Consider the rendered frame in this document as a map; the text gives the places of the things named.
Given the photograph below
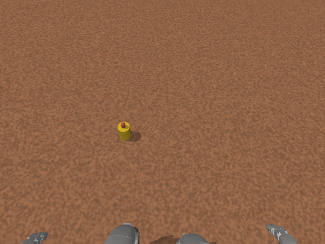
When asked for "bottle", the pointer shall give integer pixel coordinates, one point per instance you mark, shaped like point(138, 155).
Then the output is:
point(124, 130)

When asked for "left robot hand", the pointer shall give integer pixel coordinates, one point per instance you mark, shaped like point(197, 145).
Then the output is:
point(36, 238)

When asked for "right robot hand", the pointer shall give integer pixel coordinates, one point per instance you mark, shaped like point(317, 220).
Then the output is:
point(281, 234)

